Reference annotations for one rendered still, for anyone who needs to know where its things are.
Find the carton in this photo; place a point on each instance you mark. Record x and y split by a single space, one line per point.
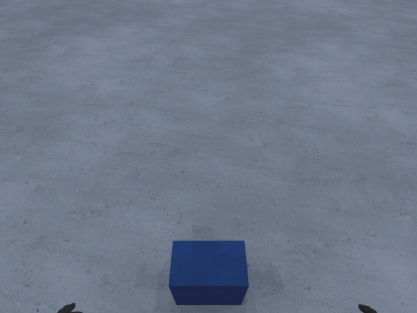
208 272

